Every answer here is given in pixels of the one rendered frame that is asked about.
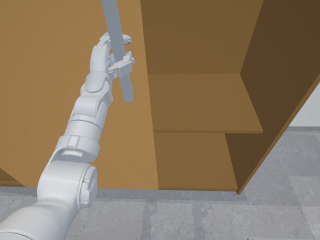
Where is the handle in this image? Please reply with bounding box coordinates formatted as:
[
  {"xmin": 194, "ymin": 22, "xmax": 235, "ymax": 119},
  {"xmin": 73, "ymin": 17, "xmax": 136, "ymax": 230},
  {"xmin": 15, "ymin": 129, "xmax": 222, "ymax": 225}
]
[{"xmin": 101, "ymin": 0, "xmax": 134, "ymax": 102}]

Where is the left robot forearm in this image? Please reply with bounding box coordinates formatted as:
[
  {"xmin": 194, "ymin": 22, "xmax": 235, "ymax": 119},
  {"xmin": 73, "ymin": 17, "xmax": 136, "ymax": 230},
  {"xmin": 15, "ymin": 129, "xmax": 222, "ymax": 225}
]
[{"xmin": 37, "ymin": 71, "xmax": 113, "ymax": 199}]

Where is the wardrobe door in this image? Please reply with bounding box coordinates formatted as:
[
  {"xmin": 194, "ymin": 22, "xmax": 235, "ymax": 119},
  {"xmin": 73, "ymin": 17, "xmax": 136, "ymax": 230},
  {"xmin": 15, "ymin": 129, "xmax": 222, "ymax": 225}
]
[
  {"xmin": 0, "ymin": 168, "xmax": 17, "ymax": 181},
  {"xmin": 0, "ymin": 0, "xmax": 159, "ymax": 190}
]

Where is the robot left upper arm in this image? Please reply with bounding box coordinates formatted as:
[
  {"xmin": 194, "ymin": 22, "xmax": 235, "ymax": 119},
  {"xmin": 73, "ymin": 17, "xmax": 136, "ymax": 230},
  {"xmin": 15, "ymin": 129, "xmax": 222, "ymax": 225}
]
[{"xmin": 0, "ymin": 160, "xmax": 98, "ymax": 240}]

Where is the left robot hand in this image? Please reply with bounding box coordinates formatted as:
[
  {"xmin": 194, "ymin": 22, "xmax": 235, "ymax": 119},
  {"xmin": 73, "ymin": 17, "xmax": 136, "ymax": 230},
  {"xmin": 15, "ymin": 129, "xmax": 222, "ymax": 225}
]
[{"xmin": 89, "ymin": 32, "xmax": 135, "ymax": 82}]

